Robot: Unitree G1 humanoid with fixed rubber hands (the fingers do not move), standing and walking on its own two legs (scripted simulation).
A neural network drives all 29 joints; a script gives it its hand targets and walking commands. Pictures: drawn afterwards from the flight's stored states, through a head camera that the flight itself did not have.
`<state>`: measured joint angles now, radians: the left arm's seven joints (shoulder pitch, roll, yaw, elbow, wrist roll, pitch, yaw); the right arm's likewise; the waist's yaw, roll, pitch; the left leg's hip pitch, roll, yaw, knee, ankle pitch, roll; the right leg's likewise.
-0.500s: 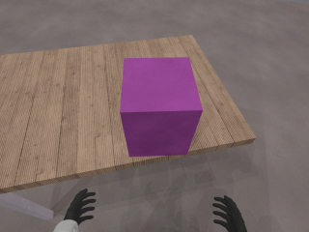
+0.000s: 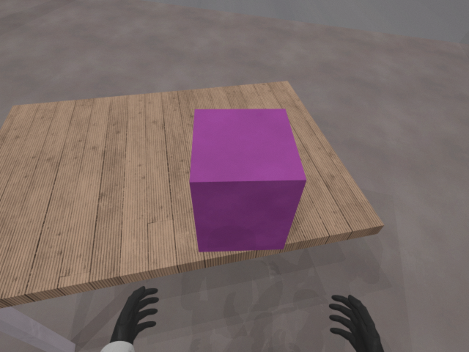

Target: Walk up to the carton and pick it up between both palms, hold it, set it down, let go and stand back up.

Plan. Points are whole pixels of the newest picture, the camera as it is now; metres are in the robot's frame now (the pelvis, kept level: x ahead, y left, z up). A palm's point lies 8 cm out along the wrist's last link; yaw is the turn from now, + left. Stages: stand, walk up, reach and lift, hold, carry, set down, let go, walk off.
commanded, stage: reach and lift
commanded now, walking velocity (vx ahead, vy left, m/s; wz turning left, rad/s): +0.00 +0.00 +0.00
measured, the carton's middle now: (240, 182) +0.47 +0.03 -0.01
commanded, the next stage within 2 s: none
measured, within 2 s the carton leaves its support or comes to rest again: neither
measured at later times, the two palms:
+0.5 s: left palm (131, 299) +0.21 +0.21 -0.04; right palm (368, 309) +0.22 -0.20 -0.04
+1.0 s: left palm (140, 242) +0.29 +0.21 +0.01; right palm (367, 252) +0.30 -0.20 +0.02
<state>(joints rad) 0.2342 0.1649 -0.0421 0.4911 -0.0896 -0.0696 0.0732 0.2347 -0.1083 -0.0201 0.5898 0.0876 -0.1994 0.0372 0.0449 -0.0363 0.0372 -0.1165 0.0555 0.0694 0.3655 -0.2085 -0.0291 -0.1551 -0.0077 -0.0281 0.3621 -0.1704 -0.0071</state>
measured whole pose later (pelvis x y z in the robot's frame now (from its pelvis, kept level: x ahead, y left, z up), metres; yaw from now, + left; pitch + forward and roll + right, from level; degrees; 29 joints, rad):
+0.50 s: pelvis +0.02 +0.00 +0.00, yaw +1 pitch -3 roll -1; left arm 0.15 0.17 -0.06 0.59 -0.11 -0.36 0.07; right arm 0.12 -0.16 0.02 0.73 0.19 -0.47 0.04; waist 0.03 -0.02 0.03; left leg -0.09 0.06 0.06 0.42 -0.27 -0.04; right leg -0.12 0.00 -0.04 0.40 -0.22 0.00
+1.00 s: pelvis +0.02 +0.00 +0.00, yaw +0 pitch -2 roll +0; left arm -0.10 0.17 -0.01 0.53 -0.14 -0.14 0.09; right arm -0.15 -0.22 0.05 0.70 0.27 -0.28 0.00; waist 0.03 -0.02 -0.01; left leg -0.11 0.06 0.06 0.37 -0.24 -0.03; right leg -0.14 0.00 -0.03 0.35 -0.19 -0.01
